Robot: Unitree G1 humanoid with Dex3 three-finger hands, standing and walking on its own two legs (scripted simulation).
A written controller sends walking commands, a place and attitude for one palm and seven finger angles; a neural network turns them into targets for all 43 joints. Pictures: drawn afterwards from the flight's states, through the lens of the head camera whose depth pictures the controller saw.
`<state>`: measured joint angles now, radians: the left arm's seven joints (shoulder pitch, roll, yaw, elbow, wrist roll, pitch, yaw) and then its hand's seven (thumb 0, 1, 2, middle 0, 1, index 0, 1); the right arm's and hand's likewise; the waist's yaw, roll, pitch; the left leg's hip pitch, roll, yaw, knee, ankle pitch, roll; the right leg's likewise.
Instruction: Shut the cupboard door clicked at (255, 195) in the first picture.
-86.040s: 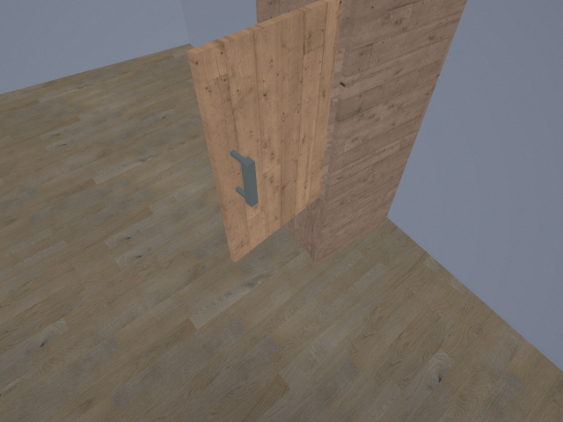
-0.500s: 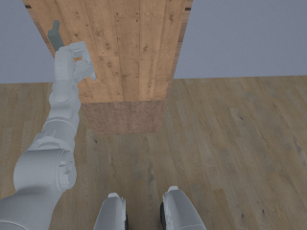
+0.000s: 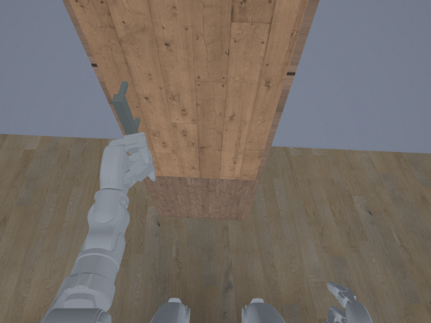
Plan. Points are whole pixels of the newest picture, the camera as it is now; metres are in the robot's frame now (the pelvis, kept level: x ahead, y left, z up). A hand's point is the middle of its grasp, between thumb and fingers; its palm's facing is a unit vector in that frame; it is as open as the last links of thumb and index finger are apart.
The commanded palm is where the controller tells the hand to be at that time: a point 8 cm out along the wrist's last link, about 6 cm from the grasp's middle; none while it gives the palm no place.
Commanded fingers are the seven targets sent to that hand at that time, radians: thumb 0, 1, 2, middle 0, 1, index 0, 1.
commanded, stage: draw the hand back to the body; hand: left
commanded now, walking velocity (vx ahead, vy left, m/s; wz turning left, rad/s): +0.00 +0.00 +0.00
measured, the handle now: (129, 112) +0.52 +0.20 +0.05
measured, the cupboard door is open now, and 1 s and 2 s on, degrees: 0 0 0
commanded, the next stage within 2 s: step back with the hand held close in 1.54 s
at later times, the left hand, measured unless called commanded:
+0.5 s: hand (91, 188) +0.30 +0.19 +0.13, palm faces +0.03 -1.00 -0.07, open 3.1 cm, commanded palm +0.26 +0.24 +0.14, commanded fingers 0.00 0.90 0.90 -1.08 -1.26 -1.08 -1.26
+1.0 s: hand out of the picture +0.23 +0.26 +0.20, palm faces +0.38 -0.86 -0.35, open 4.9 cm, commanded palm +0.18 +0.30 +0.23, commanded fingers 0.00 0.90 0.90 -0.39 -0.51 -0.39 -0.51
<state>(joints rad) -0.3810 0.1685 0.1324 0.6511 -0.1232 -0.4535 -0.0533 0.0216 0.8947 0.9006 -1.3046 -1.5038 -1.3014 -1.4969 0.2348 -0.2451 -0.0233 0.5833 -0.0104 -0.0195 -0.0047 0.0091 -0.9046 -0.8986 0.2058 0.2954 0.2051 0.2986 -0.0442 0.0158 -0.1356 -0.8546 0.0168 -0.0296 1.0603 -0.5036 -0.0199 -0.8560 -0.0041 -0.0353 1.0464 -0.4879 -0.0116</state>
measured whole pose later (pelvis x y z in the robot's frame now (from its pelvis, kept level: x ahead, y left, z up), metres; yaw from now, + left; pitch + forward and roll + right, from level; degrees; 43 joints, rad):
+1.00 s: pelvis +0.02 +0.01 +0.07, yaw +0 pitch -3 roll +0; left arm 0.34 0.31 0.24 -0.24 -0.05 -0.06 0.09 0.02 0.89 0.90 -0.66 -0.80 -0.66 -0.79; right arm 0.19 -0.21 0.05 0.61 0.00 -0.10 -0.08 0.01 -0.90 -0.90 0.21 0.30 0.21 0.30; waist 0.06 0.06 0.00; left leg -0.12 0.00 0.00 0.45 -0.27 0.00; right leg -0.13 -0.02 -0.01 0.46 -0.27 0.01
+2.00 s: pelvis -0.01 +0.03 +0.07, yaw -1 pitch +0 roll +0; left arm 0.54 0.41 0.41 -0.42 -0.06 -0.15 0.13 0.02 0.88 0.90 -0.22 -0.31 -0.21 -0.30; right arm 0.19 -0.25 -0.03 0.58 0.01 0.00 -0.09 0.02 -0.90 -0.90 0.21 0.30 0.20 0.30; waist 0.01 0.04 -0.01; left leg -0.24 -0.01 0.01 0.49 -0.25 0.02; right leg -0.25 -0.03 0.00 0.47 -0.22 0.03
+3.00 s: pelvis -0.18 +0.04 +0.07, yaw +4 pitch +1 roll -3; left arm 0.48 0.45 0.47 -0.48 -0.03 -0.27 0.15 0.02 0.88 0.90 -0.22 -0.31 -0.21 -0.30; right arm 0.16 -0.19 -0.02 0.62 -0.02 -0.11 -0.07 0.02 -0.90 -0.90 0.21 0.30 0.21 0.30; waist 0.01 -0.01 0.00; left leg -0.44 0.01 0.00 0.56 -0.14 0.06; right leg -0.41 0.09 0.06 0.77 -0.33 0.03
